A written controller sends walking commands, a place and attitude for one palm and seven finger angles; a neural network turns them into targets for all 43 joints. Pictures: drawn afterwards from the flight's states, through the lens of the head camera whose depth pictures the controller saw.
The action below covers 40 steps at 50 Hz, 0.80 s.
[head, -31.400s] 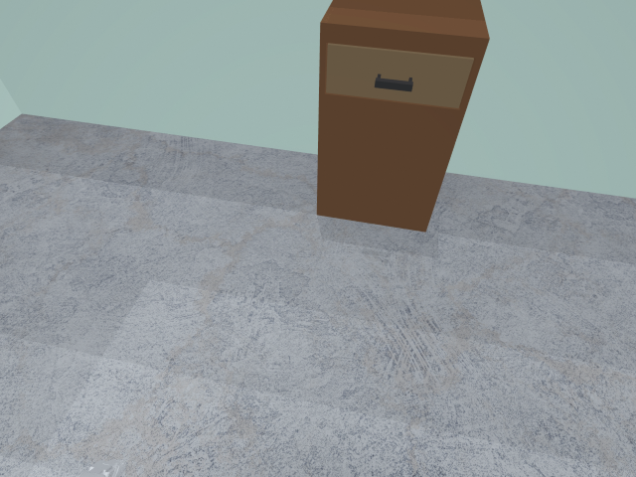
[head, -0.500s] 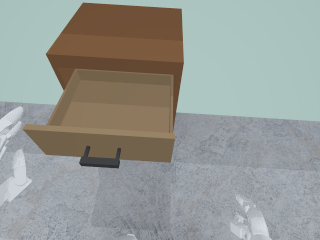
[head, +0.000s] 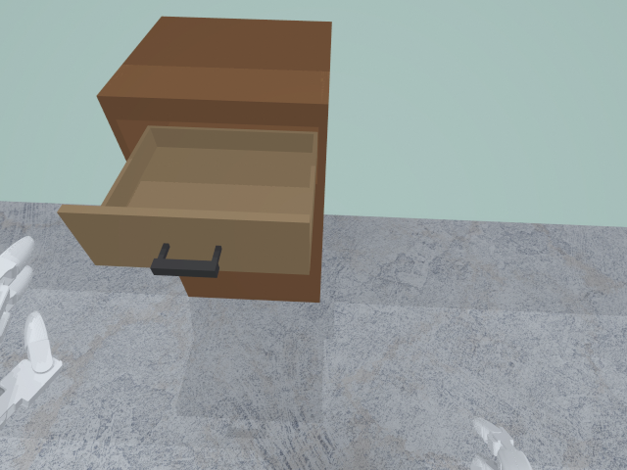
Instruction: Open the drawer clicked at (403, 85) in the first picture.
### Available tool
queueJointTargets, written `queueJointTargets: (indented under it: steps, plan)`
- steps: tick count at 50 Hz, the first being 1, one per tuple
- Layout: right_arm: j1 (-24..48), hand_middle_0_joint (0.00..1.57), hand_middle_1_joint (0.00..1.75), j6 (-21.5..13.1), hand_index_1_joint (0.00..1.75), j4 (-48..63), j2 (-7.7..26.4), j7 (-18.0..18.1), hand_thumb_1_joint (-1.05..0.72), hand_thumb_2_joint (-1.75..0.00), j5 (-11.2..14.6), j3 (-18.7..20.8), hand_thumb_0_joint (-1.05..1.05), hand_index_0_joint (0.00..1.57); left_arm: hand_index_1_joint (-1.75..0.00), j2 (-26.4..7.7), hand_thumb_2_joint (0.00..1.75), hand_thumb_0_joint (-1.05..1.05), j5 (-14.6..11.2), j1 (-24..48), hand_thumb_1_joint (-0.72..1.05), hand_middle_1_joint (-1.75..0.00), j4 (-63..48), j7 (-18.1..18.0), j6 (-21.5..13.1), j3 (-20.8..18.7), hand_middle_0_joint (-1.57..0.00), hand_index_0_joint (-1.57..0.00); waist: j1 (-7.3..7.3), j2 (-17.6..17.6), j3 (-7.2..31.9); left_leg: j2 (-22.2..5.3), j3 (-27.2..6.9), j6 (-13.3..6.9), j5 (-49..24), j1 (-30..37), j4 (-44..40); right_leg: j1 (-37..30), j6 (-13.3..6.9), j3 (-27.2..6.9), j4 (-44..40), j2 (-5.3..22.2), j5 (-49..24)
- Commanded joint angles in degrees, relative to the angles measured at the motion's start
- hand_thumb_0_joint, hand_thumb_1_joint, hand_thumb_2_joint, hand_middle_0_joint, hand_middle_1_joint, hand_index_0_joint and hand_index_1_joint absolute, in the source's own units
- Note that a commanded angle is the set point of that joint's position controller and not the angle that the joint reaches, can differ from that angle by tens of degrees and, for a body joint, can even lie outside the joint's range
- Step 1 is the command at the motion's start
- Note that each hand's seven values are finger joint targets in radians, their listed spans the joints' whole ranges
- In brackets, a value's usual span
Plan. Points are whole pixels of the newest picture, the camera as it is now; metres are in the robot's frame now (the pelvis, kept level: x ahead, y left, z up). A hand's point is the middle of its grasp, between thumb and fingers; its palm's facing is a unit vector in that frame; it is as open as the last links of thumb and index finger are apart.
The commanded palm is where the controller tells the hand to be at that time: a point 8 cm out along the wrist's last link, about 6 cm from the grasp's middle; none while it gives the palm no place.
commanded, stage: stop stepping back and stand still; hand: left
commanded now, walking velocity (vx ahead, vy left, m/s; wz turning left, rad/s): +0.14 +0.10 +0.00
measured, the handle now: (188, 258) +0.49 +0.24 -0.09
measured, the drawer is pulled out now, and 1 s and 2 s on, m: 0.29 0.29 0.29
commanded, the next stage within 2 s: let the arm hang, fingers relaxed in 0.40 s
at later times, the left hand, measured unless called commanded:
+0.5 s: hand (21, 393) +0.17 +0.25 +0.15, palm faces +0.39 -0.81 -0.44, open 7.4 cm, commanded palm none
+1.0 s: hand out of the picture -0.05 +0.20 -0.17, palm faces +0.09 -0.97 -0.22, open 7.1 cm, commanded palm none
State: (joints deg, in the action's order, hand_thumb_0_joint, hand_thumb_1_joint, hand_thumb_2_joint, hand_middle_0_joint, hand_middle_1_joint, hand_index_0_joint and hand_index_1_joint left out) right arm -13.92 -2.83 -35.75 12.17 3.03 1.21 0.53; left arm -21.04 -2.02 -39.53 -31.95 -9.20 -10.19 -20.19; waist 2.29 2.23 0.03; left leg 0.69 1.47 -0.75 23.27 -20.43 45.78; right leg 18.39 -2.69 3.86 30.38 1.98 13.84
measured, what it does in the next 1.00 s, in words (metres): steps on the spot: left foot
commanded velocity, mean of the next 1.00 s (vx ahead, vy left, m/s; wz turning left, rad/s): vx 0.04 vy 0.00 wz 0.00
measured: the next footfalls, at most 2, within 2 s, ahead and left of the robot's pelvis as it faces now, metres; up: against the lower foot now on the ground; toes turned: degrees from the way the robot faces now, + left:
left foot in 0.08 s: +0.00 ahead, +0.13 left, +0.00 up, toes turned +5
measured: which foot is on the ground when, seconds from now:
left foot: up 0.00-0.06, down 0.08-1.00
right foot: down 0.00-1.00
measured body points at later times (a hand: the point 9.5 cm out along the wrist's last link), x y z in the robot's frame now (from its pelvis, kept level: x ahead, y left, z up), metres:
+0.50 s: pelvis -0.02 +0.01 -0.01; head -0.01 +0.01 +0.44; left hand +0.14 +0.29 +0.18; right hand +0.15 -0.20 -0.09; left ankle -0.04 +0.13 -0.74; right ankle +0.01 -0.08 -0.74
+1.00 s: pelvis -0.02 +0.01 +0.00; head +0.01 +0.02 +0.45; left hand -0.05 +0.25 -0.15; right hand -0.03 -0.22 -0.15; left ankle -0.04 +0.13 -0.74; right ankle +0.01 -0.08 -0.74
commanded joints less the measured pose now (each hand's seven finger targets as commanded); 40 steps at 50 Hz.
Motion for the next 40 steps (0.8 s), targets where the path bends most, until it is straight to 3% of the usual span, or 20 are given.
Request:
queueJointTargets:
  steps: [1, 4, 6, 8, 11, 12, 13, 15, 17, 18, 19, 22, 24, 25, 27, 29, 30, 32, 35, 40]
  plan:
    - [7.25, 0.20, 0.30, -6.36, 0.30, 10.18, 5.71, 0.62, -0.90, -0.90, -0.71, 2.35, 0.00, 0.20, -0.30, -10.82, 0.90, 0.00, 0.69, 0.88, 0.90, -0.30, -15.85, -1.94, -5.23, -6.70, -0.20, -0.20, -0.94, 1.76, 2.40, -1.14, 1.38, -2.89, -3.39, 7.37, -25.40, -5.24, -1.41, -11.94, -11.98, 11.36, 8.49]
    - [6.45, 0.20, 0.30, -7.65, 0.30, 12.05, 8.54, 0.05, -0.90, -0.90, -0.59, 3.97, 0.00, 0.20, -0.30, -11.62, 0.90, 0.00, 0.06, -0.66, 0.90, -0.30, -19.36, -1.19, -6.70, -7.79, -0.20, -0.20, -2.40, -11.06, 4.73, -9.52, -6.57, -5.36, -15.32, 8.42, -27.17, -8.57, 2.94, -3.75, 0.92, 2.19, -1.16]
    - [6.44, 0.20, 0.30, -6.98, 0.30, 11.28, 6.08, 0.17, -0.90, -0.90, 0.08, 2.53, 0.00, 0.20, -0.30, -11.78, 0.90, 0.00, 0.08, -0.65, 0.90, -0.30, -17.29, -1.30, -6.36, -8.63, -0.20, -0.20, -1.49, -14.81, 2.51, -9.65, -7.82, -5.16, -3.05, 0.26, -28.51, -9.53, 2.81, -0.82, 2.08, 0.87, 6.48]
    - [6.27, 0.20, 0.30, -7.13, 0.30, 11.02, 6.66, 0.37, -0.90, -0.90, 0.48, 2.79, 0.00, 0.20, -0.30, -10.62, 0.90, 0.00, -0.13, 0.13, 0.90, -0.30, -12.94, -1.39, -6.26, -8.41, -0.20, -0.20, -1.59, -8.00, -0.72, -7.44, -6.30, -4.38, 1.77, -5.68, -25.64, -11.88, 2.37, -3.24, -1.60, 0.98, 6.87]
    - [5.06, 0.20, 0.30, -6.71, 0.30, 10.74, 6.73, 0.53, -0.90, -0.90, 0.48, 3.50, 0.00, 0.20, -0.30, -10.26, 0.90, 0.00, -0.43, 3.06, 0.90, -0.30, -9.83, -1.08, -6.60, -7.32, -0.20, -0.20, -0.46, 6.98, -1.43, -0.90, -0.61, -1.90, 3.63, -3.05, -11.08, -5.08, -1.21, -19.18, -16.37, 10.09, 22.94]
    - [4.33, 0.20, 0.30, -6.44, 0.30, 10.19, 6.46, 0.41, -0.90, -0.90, 0.25, 3.48, 0.00, 0.20, -0.30, -9.81, 0.90, 0.00, -0.40, 2.89, 0.90, -0.30, -8.49, -1.07, -6.43, -7.14, -0.20, -0.20, -0.41, 8.42, -0.84, -0.46, 0.22, -1.79, 2.21, -1.29, -7.11, -3.40, -2.67, -21.66, -18.78, 12.88, 25.39]
    - [4.25, 0.20, 0.30, -6.12, 0.30, 9.75, 6.32, 0.12, -0.90, -0.90, 0.02, 3.26, 0.00, 0.20, -0.30, -9.19, 0.90, 0.00, -0.25, 4.02, 0.90, -0.30, -8.67, -1.09, -6.27, -6.42, -0.20, -0.20, -0.15, 8.81, -0.18, -0.75, 0.09, -1.92, 0.38, 0.91, -7.62, -2.49, -3.52, -20.05, -18.03, 13.45, 22.92]
    - [5.08, 0.20, 0.30, -6.00, 0.30, 9.61, 6.23, 0.15, -0.90, -0.90, -0.17, 2.57, 0.00, 0.20, -0.30, -9.08, 0.90, 0.00, -0.04, 4.63, 0.90, -0.30, -10.76, -1.18, -5.95, -5.98, -0.20, -0.20, -0.03, 2.77, 0.52, -2.18, -0.82, -2.70, -2.21, 8.61, -18.63, 0.85, -2.31, -12.16, -11.56, 9.45, 17.64]
    - [6.32, 0.20, 0.30, -6.02, 0.30, 10.44, 7.16, 0.51, -0.90, -0.90, -0.70, 1.98, 0.00, 0.20, -0.30, -8.45, 0.90, 0.00, -0.24, 4.10, 0.90, -0.30, -13.25, -1.22, -6.10, -5.34, -0.20, -0.20, -0.61, -11.74, -1.94, -9.96, -14.34, -5.35, 6.99, 4.75, -31.87, 0.96, 1.88, -3.42, 1.75, -0.27, 13.93]
    - [7.27, 0.20, 0.30, -6.03, 0.30, 10.63, 6.00, 0.48, -0.90, -0.90, -0.44, 1.26, 0.00, 0.20, -0.30, -8.86, 0.90, 0.00, 0.52, 5.27, 0.90, -0.30, -13.52, -1.37, -5.63, -5.58, -0.20, -0.20, -0.86, -15.81, -2.99, -14.09, -18.68, -6.91, 14.19, -1.75, -36.25, -1.62, 2.74, -0.80, 9.31, -1.95, 10.73]
    - [7.47, 0.20, 0.30, -6.21, 0.30, 10.79, 5.19, 0.46, -0.90, -0.90, -0.60, 1.13, 0.00, 0.20, -0.30, -9.45, 0.90, 0.00, 1.14, 6.30, 0.90, -0.30, -13.78, -1.41, -5.20, -6.03, -0.20, -0.20, -1.19, -14.58, -4.07, -14.28, -17.48, -7.24, 10.37, -4.63, -34.61, -3.22, 2.77, -1.02, 10.18, -1.71, 7.42]
    - [6.92, 0.20, 0.30, -6.81, 0.30, 9.94, 5.47, 0.28, -0.90, -0.90, -0.78, 1.06, 0.00, 0.20, -0.30, -9.82, 0.90, 0.00, 0.41, 4.06, 0.90, -0.30, -12.66, -1.44, -4.79, -6.42, -0.20, -0.20, -1.63, -6.64, -1.00, -8.25, -8.02, -4.11, -12.29, -0.69, -23.63, -10.19, 2.30, -2.83, -3.16, -0.51, -3.92]
    - [6.48, 0.20, 0.30, -6.77, 0.30, 9.64, 5.53, -0.33, -0.90, -0.90, -0.60, 1.35, 0.00, 0.20, -0.30, -9.40, 0.90, 0.00, -0.50, 4.07, 0.90, -0.30, -12.67, -1.10, -5.44, -6.51, -0.20, -0.20, -1.04, -4.04, 2.19, -4.26, -4.31, -1.69, -12.03, 0.71, -19.28, -12.83, 0.50, -9.68, -6.55, 2.94, -9.00]
    - [6.79, 0.20, 0.30, -9.21, 0.30, -5.73, 9.07, -4.35, -0.90, -0.90, -0.60, 5.03, 0.00, 0.20, -0.30, -0.20, 0.90, 0.00, 4.57, 11.88, 0.90, -0.30, 36.10, 6.46, 3.36, 16.59, -0.20, -0.20, 1.61, 2.13, 2.08, -4.29, -1.87, 0.23, -17.72, 3.84, -6.73, -3.16, -1.51, -6.74, -0.67, 8.29, -21.80]
    - [-2.38, 0.20, 0.30, -2.10, 0.30, -4.84, 4.78, -3.88, -0.90, -0.90, -1.41, 3.33, 0.00, 0.20, -0.30, 3.01, 0.90, 0.00, 4.22, 13.03, 0.90, -0.30, 39.98, 8.18, 9.17, 13.79, -0.20, -0.20, 0.09, 5.84, 6.38, -3.11, -2.16, 0.02, -16.71, 4.78, -7.08, -3.63, -3.72, -7.16, 0.50, 9.11, -22.86]
    - [-1.09, 0.20, 0.30, 0.29, 0.30, -3.92, 4.63, -3.66, -0.90, -0.90, -2.04, 2.44, 0.00, 0.20, -0.30, 2.50, 0.90, 0.00, 4.13, 17.06, 0.90, -0.30, 45.54, 8.51, 9.70, 14.43, -0.20, -0.20, -0.71, 9.78, 3.17, -2.40, -2.62, -1.23, -12.82, 3.79, -8.98, -1.56, -3.25, -7.07, -1.23, 8.47, -13.19]
    - [-0.61, 0.20, 0.30, 0.83, 0.30, -4.26, 4.91, -3.63, -0.90, -0.90, -2.44, 2.48, 0.00, 0.20, -0.30, 2.69, 0.90, 0.00, 4.22, 19.17, 0.90, -0.30, 49.18, 8.37, 9.99, 14.79, -0.20, -0.20, -0.94, 10.07, 2.28, -2.71, -3.15, -1.71, -15.92, 4.10, -10.13, -1.92, -3.11, -6.52, -0.32, 7.49, -14.68]
    - [0.14, 0.20, 0.30, 1.51, 0.30, -5.84, 5.41, -2.91, -0.90, -0.90, -2.81, 2.16, 0.00, 0.20, -0.30, 2.99, 0.90, 0.00, 3.90, 21.66, 0.90, -0.30, 56.00, 8.03, 10.77, 15.43, -0.20, -0.20, -1.53, 4.24, 2.44, -4.88, -5.60, -2.72, -25.93, 6.56, -14.26, -4.30, -1.45, -5.21, 1.60, 4.78, -18.53]
    - [1.68, 0.20, 0.30, 2.12, 0.30, -9.14, 5.30, -1.75, -0.90, -0.90, -2.56, 1.22, 0.00, 0.20, -0.30, 2.69, 0.90, 0.00, 3.27, 24.13, 0.90, -0.30, 67.09, 7.65, 11.24, 15.94, -0.20, -0.20, -2.85, -4.39, 1.20, -6.63, -6.61, -2.74, -29.60, 6.32, -19.42, -8.99, -0.03, -4.86, -0.73, 2.33, -15.09]
    - [-0.73, 0.20, 0.30, 2.50, 0.30, -15.34, 2.78, -0.72, -0.90, -0.90, -2.29, 0.76, 0.00, 0.20, -0.30, 4.74, 0.90, 0.00, 3.12, 22.34, 0.90, -0.30, 80.81, 7.68, 10.53, 16.06, -0.20, -0.20, -2.96, -9.24, 0.51, -5.67, -4.19, -1.77, -16.81, 8.65, -22.63, -11.20, -1.00, -6.92, -8.37, 2.85, -10.11]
